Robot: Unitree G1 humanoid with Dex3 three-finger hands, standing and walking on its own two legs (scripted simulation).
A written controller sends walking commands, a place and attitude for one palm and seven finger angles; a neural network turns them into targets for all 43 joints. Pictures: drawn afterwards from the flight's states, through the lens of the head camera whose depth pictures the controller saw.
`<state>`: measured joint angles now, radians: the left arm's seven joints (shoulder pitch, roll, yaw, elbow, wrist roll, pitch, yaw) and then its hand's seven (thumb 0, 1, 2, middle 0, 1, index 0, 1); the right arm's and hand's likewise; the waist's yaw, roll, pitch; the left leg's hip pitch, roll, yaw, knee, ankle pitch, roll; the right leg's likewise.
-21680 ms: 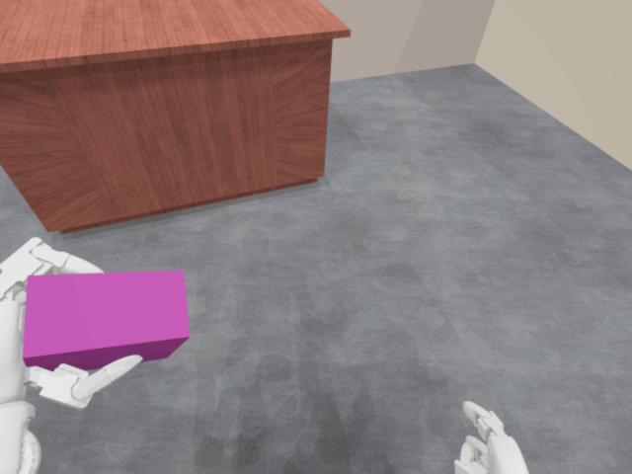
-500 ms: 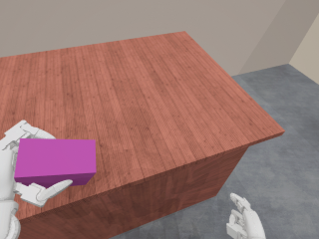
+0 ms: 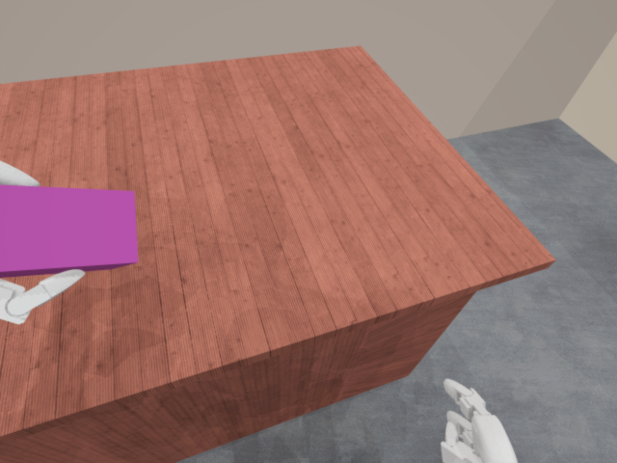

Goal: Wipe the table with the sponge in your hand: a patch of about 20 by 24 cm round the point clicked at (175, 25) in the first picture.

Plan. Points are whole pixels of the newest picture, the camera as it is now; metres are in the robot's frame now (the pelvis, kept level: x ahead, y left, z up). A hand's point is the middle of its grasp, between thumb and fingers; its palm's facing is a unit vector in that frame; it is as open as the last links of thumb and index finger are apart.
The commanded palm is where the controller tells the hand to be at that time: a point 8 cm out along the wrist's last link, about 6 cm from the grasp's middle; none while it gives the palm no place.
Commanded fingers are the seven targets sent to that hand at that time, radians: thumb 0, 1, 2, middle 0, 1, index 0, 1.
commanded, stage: look again from close up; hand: left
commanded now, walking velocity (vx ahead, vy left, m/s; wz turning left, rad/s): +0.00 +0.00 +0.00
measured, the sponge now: (74, 235) +0.27 +0.26 +0.19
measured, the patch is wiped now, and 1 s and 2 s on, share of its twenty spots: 0.00 0.00 0.00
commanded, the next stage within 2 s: shuffle to correct the standing spot in 0.12 s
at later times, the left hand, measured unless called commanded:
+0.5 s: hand (76, 277) +0.23 +0.24 +0.19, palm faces +0.38 -0.83 -0.41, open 10.5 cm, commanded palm +0.16 +0.27 +0.18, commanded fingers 0.00 0.10 1.30 -1.20 -1.60 -1.20 -1.60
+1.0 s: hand (131, 302) +0.22 +0.19 +0.16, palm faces +0.32 -0.87 -0.39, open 10.5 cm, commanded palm +0.16 +0.24 +0.18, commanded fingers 0.00 0.10 1.30 -1.20 -1.60 -1.20 -1.60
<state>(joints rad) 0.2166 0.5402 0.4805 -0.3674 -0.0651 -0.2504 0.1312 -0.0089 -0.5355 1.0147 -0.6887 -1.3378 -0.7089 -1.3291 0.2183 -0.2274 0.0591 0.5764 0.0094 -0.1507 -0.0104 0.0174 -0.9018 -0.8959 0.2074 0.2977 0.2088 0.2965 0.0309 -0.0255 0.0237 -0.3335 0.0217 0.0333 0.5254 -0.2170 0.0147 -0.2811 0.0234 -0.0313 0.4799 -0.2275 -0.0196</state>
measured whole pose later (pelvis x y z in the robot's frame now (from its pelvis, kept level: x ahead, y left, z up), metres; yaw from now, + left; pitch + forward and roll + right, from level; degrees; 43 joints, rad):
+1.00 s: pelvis +0.00 -0.04 +0.00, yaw -1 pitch -2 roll -1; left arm 0.48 0.38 0.36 -0.47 -0.09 -0.15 0.10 -0.01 -0.54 1.02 -0.69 -1.33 -0.71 -1.32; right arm 0.24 -0.25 0.00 0.60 0.04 -0.11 -0.05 0.02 -0.91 -0.90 0.20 0.30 0.20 0.30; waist -0.04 0.01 0.04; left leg -0.27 0.08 0.01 0.53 -0.23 -0.03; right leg -0.21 0.08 -0.07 0.47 -0.23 -0.07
